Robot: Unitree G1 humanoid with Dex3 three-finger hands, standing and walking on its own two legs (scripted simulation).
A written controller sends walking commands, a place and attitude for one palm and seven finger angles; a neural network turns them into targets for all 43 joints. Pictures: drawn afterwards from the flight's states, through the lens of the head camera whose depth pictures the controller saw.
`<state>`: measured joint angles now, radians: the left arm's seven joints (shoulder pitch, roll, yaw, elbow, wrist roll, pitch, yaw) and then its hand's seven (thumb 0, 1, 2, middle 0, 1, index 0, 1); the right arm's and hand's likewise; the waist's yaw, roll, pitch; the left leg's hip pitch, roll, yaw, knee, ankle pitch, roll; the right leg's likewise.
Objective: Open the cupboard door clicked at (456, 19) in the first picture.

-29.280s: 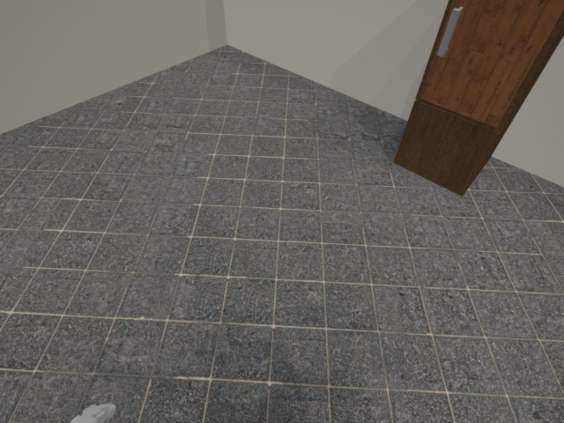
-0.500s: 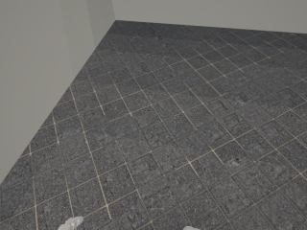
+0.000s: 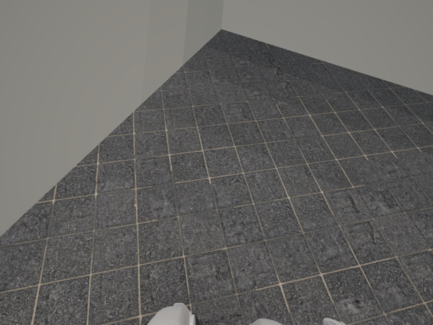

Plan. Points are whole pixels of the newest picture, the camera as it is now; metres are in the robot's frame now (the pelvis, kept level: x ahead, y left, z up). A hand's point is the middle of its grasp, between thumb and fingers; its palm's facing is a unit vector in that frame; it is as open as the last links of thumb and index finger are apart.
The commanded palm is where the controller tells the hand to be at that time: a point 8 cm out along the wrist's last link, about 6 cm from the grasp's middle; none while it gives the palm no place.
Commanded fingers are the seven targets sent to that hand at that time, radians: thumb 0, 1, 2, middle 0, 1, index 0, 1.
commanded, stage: turn to face it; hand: left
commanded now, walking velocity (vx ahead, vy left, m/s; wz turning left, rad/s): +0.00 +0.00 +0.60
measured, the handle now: out of the picture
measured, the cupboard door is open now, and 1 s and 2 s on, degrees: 55 55 55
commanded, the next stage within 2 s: none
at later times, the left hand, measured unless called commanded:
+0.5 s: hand out of the picture +0.07 +0.13 -0.13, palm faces +0.27 -0.92 -0.29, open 7.4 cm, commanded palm none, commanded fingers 0.00 0.90 0.90 -0.20 -0.30 -0.20 -0.30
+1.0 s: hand out of the picture +0.02 +0.15 -0.14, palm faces +0.58 -0.76 -0.28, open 7.4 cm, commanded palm none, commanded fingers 0.00 0.90 0.90 -0.20 -0.30 -0.20 -0.30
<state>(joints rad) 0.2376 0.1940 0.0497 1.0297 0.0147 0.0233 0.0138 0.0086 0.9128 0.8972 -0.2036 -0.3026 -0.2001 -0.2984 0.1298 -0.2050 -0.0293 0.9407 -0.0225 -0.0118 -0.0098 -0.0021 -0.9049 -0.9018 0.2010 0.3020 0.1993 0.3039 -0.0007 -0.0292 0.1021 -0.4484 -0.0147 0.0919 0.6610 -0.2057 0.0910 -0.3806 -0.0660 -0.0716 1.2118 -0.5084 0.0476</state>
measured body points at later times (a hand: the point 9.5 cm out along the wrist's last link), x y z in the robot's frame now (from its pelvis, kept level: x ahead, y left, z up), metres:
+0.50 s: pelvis +0.05 -0.09 +0.02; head +0.11 -0.09 +0.47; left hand +0.06 +0.18 -0.11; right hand +0.18 -0.33 -0.13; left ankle +0.03 +0.04 -0.63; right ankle +0.04 -0.20 -0.72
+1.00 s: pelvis +0.07 -0.09 +0.02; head +0.11 -0.06 +0.46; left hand -0.01 +0.19 -0.12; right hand +0.31 -0.24 -0.12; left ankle +0.03 +0.03 -0.72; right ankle +0.17 -0.22 -0.67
